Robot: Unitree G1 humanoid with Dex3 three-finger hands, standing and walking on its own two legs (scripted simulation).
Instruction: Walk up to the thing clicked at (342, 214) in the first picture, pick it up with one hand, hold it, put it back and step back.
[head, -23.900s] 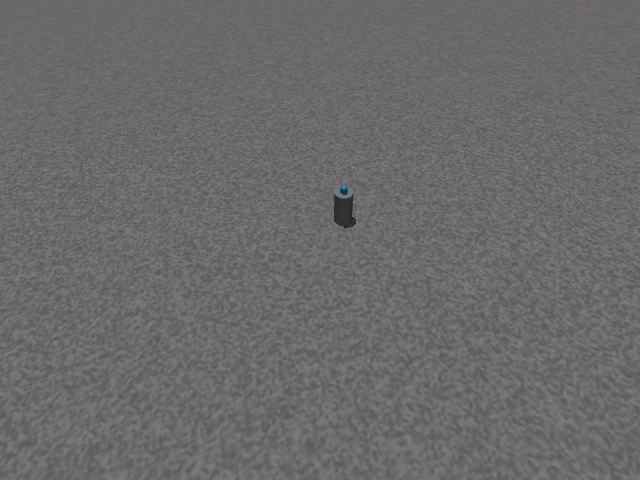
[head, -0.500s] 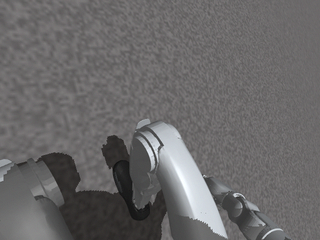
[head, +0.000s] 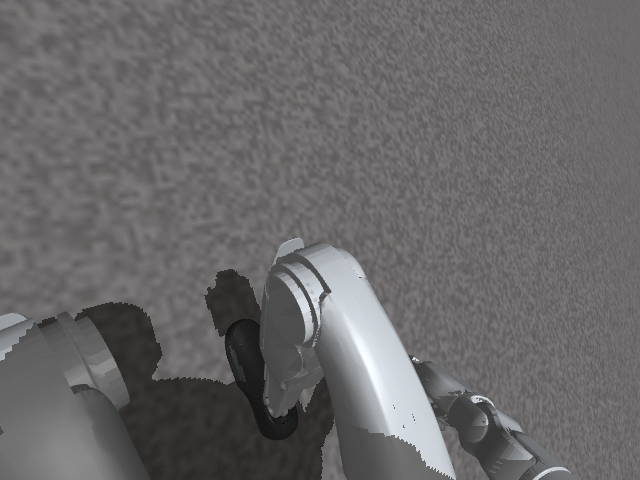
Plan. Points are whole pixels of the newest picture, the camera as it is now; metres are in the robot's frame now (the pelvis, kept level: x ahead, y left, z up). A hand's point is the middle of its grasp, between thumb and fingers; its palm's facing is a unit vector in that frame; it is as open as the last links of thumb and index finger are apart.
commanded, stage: withdraw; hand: left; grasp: from the side
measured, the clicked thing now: out of the picture +0.48 +0.37 -0.20
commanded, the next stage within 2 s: rise in 0.04 s
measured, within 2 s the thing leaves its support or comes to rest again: rests again in 0.04 s
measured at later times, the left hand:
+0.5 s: hand out of the picture +0.41 +0.53 -0.04, palm faces +0.67 -0.67 -0.33, open 16.7 cm
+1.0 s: hand out of the picture +0.24 +0.39 +0.13, palm faces +0.42 -0.74 -0.53, open 16.9 cm
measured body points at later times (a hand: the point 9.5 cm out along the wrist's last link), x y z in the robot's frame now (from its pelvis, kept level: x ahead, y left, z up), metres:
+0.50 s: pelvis +0.01 +0.00 +0.03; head +0.23 +0.17 +0.38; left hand +0.37 +0.56 -0.02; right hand +0.14 -0.25 -0.04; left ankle +0.08 +0.13 -0.27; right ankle +0.13 -0.12 -0.27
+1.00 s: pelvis +0.03 -0.01 +0.22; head +0.20 +0.08 +0.63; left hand +0.22 +0.43 +0.16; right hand +0.28 -0.20 +0.10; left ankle +0.07 +0.13 -0.27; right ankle +0.13 -0.12 -0.27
